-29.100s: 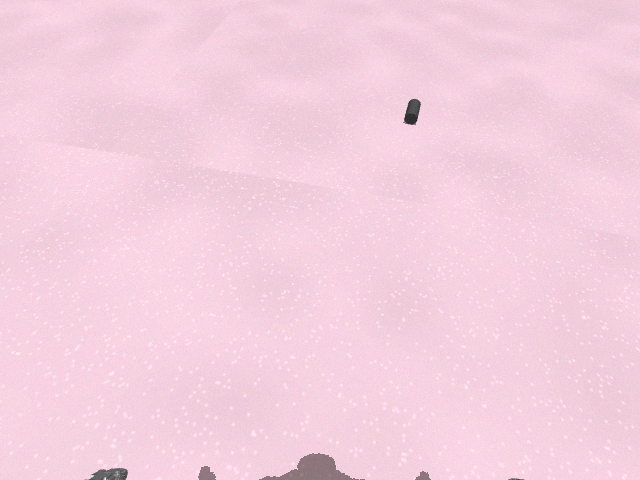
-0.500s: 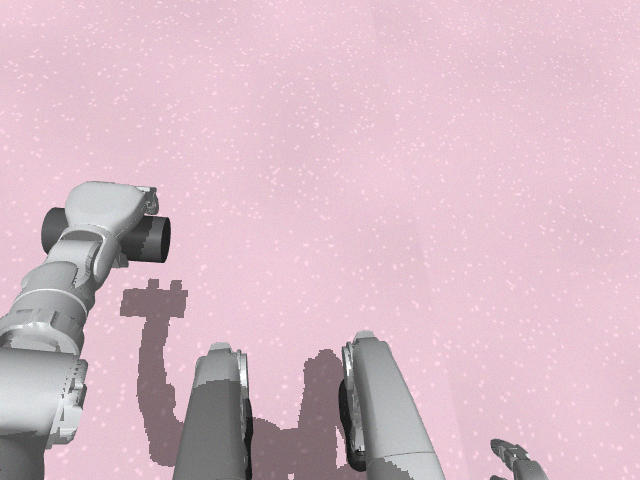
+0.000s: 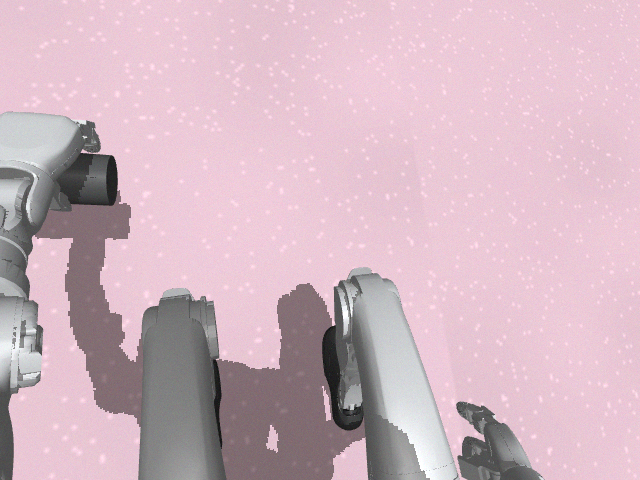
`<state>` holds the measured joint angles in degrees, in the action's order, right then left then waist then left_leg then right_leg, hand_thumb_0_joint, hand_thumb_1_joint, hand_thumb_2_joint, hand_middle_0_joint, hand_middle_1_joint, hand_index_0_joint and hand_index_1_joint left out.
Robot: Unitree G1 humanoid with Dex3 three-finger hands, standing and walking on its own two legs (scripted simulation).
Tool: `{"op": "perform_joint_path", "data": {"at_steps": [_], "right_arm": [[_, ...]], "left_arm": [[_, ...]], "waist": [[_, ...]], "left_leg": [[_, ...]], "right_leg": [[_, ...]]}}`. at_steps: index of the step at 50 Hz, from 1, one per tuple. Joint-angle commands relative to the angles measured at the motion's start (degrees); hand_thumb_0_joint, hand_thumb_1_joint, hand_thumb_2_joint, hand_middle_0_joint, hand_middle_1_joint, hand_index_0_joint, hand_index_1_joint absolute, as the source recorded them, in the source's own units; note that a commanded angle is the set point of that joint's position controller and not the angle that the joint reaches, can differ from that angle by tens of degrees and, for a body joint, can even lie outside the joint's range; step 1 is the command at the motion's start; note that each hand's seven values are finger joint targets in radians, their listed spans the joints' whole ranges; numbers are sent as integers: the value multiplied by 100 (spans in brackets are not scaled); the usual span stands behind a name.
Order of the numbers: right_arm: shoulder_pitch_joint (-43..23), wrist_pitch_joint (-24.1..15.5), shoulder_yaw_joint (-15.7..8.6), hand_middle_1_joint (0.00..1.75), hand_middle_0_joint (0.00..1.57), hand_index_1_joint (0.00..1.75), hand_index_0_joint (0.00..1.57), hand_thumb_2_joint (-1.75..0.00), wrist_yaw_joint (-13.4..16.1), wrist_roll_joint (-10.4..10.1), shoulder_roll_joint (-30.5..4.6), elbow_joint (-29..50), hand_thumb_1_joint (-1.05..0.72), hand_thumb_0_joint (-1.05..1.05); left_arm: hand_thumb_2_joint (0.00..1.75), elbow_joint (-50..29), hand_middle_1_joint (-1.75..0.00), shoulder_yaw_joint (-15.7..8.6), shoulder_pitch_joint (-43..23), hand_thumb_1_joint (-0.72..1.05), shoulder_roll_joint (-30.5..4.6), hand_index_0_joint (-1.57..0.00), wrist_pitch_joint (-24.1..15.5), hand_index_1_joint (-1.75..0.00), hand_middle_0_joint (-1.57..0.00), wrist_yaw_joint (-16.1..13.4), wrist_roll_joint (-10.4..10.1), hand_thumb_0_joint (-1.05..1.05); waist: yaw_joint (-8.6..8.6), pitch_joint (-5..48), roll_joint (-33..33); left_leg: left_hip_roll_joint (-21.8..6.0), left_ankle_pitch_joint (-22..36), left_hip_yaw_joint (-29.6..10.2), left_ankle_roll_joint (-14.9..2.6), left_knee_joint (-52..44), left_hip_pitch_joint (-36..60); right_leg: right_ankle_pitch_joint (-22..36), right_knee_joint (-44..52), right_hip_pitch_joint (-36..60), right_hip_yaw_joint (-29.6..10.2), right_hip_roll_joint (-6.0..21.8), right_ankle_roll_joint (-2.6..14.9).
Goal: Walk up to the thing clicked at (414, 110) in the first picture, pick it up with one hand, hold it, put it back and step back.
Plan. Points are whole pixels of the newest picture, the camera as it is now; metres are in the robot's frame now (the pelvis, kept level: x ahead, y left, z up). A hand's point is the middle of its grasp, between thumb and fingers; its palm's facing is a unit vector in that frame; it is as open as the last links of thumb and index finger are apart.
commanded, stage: crouch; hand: left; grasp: from above
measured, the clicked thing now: (48, 177) +0.48 +0.31 -0.19
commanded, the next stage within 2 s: lower in 0.90 s
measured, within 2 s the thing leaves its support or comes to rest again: neither
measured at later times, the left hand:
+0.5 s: hand (74, 176) +0.49 +0.28 -0.22, palm faces -0.48 +0.01 -0.88, open 9.4 cm
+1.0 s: hand (74, 172) +0.51 +0.30 -0.25, palm faces -0.47 +0.01 -0.88, open 9.4 cm
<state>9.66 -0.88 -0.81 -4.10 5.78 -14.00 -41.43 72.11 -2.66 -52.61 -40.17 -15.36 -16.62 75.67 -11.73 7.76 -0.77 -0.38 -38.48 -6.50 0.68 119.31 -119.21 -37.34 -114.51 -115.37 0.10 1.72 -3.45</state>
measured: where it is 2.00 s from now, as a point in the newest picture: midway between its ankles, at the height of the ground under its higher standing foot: (276, 409)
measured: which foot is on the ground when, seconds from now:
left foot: down 0.00-1.00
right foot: down 0.00-1.00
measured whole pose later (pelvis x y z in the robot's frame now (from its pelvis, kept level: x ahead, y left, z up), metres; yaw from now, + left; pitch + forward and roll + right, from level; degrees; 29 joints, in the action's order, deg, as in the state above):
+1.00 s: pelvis -0.01 +0.01 -0.10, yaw -4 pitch +34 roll -12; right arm 9.5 1.9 7.1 -7.1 8.4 -15.1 -39.0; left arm 83.0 -3.9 -63.3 -53.1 -19.5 -14.3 78.9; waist -17.2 1.3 1.2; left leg 0.5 -39.0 -9.8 -0.3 138.3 -134.2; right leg -37.5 -130.6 -128.0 1.1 -0.4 -3.4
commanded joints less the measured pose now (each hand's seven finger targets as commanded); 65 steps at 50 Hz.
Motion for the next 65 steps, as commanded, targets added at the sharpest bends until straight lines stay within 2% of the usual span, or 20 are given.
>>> {"op": "perform_joint_path", "data": {"at_steps": [1,6,7,10,13,15,19,20,25,26,28,33,34,41,47,53,55,60,61,65], "right_arm": [[1393,-1,-478,30,20,30,20,-91,-7,35,-1371,83,-92,0],[1396,72,-403,30,20,30,20,-91,-81,62,-1384,131,-92,0],[1402,87,-374,30,20,30,20,-91,-101,67,-1401,144,-92,0],[1379,142,-335,30,20,30,20,-91,-140,84,-1444,168,-93,0],[1361,204,-271,30,20,30,20,-91,-181,113,-1464,200,-92,0],[1341,230,-231,30,20,30,20,-91,-189,122,-1482,223,-92,0],[1264,254,-120,30,20,30,20,-91,-220,163,-1516,232,-92,0],[1249,266,-94,30,20,30,20,-91,-217,185,-1526,225,-92,0],[1241,276,-18,30,20,30,20,-90,-229,210,-1597,177,-92,0],[1247,280,5,30,20,30,20,-91,-235,223,-1599,169,-92,0],[1214,291,24,30,20,30,20,-90,-226,228,-1643,186,-92,0],[1157,282,105,30,20,30,20,-90,-210,223,-1668,162,-92,0],[1174,283,132,30,20,30,20,-90,-205,242,-1687,165,-92,0],[1165,301,172,30,20,30,20,-90,-193,254,-1769,210,-92,0],[1212,319,246,30,20,30,20,-90,-208,270,-1756,273,-92,0],[1149,342,320,30,20,30,20,-90,-221,290,-1758,323,-92,0],[1160,354,364,30,20,30,20,-90,-223,322,-1818,344,-92,0],[1135,347,441,30,20,30,20,-90,-246,372,-1857,350,-92,0],[1129,353,452,30,20,30,20,-90,-245,396,-1873,361,-92,0],[1180,338,506,30,20,30,20,-90,-272,439,-1895,340,-92,0]], "left_arm": [[63,-1165,-68,-305,-2531,70,-1529,-103,68,-63,-98,-223,-200,0],[64,-670,-69,-387,-2309,73,-1815,-106,62,-64,-100,-32,-218,0],[64,-502,-69,-442,-2148,74,-1876,-106,65,-63,-101,14,-219,0],[62,-528,-70,-455,-2232,74,-2006,-107,-41,-64,-101,123,-173,0],[64,-450,-71,-467,-2213,78,-2065,-109,-162,-65,-103,159,-151,0],[67,-490,-74,-560,-2380,79,-2295,-109,-258,-68,-103,140,-127,0],[64,-242,-73,-540,-2463,81,-2394,-110,-420,-67,-104,85,-45,0],[65,-485,-74,-576,-2655,79,-2481,-109,-491,-67,-103,61,-37,0],[63,-350,-73,-577,-2885,80,-2680,-109,-564,-67,-102,-58,75,0],[65,-26,-73,-544,-2660,79,-2615,-108,-531,-67,-102,-66,114,0],[65,-253,-75,-475,-2973,76,-2638,-105,-570,-68,-99,-85,116,0],[62,119,-74,-321,-3030,74,-2540,-103,-498,-67,-97,-107,126,0],[60,-42,-75,-391,-3178,73,-2691,-103,-505,-68,-96,-121,137,0],[63,144,-74,-372,-3088,75,-2705,-104,-431,-68,-98,-86,213,0],[63,113,-73,-343,-3082,79,-2713,-108,-392,-67,-102,-5,179,0],[63,264,-68,-278,-2920,79,-2687,-111,-458,-64,-106,82,123,0],[64,406,-70,-281,-2886,78,-2681,-109,-512,-65,-104,50,142,0],[62,455,-69,-380,-3015,79,-2964,-111,-677,-64,-106,-78,216,0],[63,298,-68,-464,-3139,80,-3080,-112,-724,-64,-107,-131,254,0],[61,477,-70,-513,-3127,81,-3170,-111,-796,-65,-106,-366,390,0]], "waist": [[-140,4280,-1966],[-251,4029,-1351],[-210,3888,-1308],[-187,3867,-1640],[-241,3846,-1455],[-248,3817,-1481],[-338,3483,-1609],[-309,3643,-1699],[-378,3604,-1891],[-367,3469,-1870],[-439,3536,-2101],[-545,3215,-1949],[-547,3300,-1985],[-558,3303,-2315],[-638,3251,-2215],[-648,3015,-2148],[-754,2903,-2061],[-733,2836,-2171],[-696,3025,-2293],[-769,3058,-2347]], "left_leg": [[8,1657,245,-70,-1254,3788],[56,1456,423,-202,-808,2839],[64,1501,413,-196,-784,2780],[51,1578,388,-159,-686,2845],[52,1574,396,-188,-484,2623],[65,1481,432,-202,-358,2433],[56,1202,408,-181,-222,2151],[55,1231,409,-184,-172,2197],[57,1102,389,-163,-40,2091],[61,1057,385,-158,-30,2110],[54,979,350,-136,-8,2140],[53,770,273,-161,78,1920],[66,777,278,-169,99,1873],[49,964,100,-64,65,2157],[49,1229,124,-98,275,2058],[52,1025,129,-113,307,1837],[52,1123,51,-100,375,1789],[56,1129,64,-94,521,1769],[37,1197,61,-88,540,1925],[44,1422,79,-103,709,1985]], "right_leg": [[1333,860,1387,553,-179,549],[1407,741,1785,535,-220,476],[1412,683,1717,525,-198,476],[1366,490,1449,564,-230,510],[1418,384,1476,595,-273,490],[1393,324,1473,587,-286,481],[1159,125,1200,660,-312,500],[1188,101,1213,675,-331,497],[1090,-102,991,754,-353,509],[1035,-132,877,764,-347,510],[978,-203,733,811,-359,527],[895,-314,483,876,-362,523],[922,-324,551,873,-355,512],[1054,-585,167,924,-309,532],[1275,-604,287,897,-318,508],[1108,-598,235,923,-354,517],[1182,-671,192,963,-337,505],[1152,-750,128,970,-369,515],[1199,-785,150,985,-373,507],[1351,-866,164,1009,-402,502]]}}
